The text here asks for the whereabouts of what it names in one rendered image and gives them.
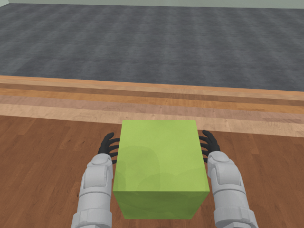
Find left robot forearm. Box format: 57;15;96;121
71;153;113;228

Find right robot hand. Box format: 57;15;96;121
199;130;220;163

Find right robot forearm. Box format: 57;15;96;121
207;151;259;228

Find carton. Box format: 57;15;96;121
113;120;210;219

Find left robot hand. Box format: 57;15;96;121
98;132;120;164

